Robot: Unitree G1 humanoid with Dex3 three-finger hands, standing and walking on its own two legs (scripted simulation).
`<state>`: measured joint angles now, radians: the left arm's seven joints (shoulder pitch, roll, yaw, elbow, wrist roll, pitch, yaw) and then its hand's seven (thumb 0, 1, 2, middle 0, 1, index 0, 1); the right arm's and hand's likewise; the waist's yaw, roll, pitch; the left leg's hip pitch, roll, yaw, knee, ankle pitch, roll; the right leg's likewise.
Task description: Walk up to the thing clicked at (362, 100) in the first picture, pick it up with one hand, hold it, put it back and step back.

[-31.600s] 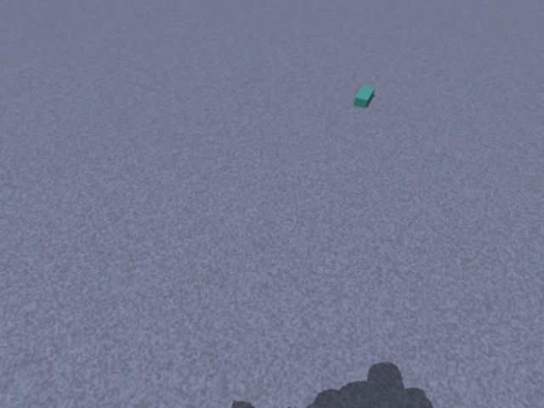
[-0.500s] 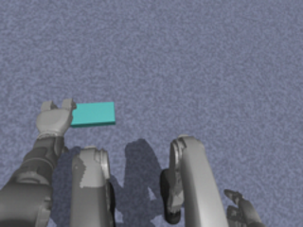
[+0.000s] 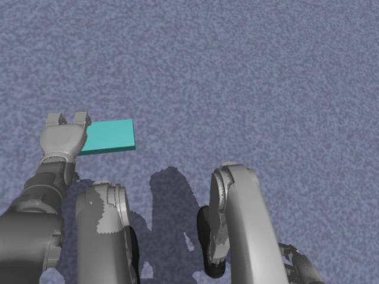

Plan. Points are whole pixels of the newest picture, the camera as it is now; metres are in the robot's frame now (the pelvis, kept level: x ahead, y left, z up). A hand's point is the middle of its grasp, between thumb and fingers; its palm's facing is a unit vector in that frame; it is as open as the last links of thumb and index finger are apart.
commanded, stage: rise first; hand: left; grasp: from above
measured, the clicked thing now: (105, 137) +0.48 +0.17 -0.33
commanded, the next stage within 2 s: none
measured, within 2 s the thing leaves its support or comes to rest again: neither
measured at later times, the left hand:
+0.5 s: hand (78, 150) +0.42 +0.21 -0.20, palm faces -0.47 -0.02 -0.88, open 14.0 cm
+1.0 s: hand (81, 143) +0.44 +0.21 -0.21, palm faces -0.46 -0.02 -0.89, open 14.2 cm
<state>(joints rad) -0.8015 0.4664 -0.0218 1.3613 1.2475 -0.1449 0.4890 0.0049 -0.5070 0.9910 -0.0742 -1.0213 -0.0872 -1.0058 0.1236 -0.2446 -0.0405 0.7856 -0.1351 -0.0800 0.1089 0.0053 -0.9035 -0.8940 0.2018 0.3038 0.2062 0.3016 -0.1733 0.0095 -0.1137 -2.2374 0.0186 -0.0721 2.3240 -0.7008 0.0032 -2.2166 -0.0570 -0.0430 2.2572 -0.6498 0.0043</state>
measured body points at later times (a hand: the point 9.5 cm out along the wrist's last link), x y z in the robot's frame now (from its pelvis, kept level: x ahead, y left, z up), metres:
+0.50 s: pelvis +0.00 +0.00 -0.01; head +0.24 +0.04 +0.37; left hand +0.44 +0.21 -0.15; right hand +0.07 -0.28 -0.13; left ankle +0.08 +0.12 -0.32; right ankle +0.10 -0.13 -0.32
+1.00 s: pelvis +0.01 +0.00 -0.02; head +0.24 +0.04 +0.36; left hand +0.46 +0.20 -0.16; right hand +0.05 -0.28 -0.14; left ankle +0.08 +0.12 -0.32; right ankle +0.10 -0.13 -0.32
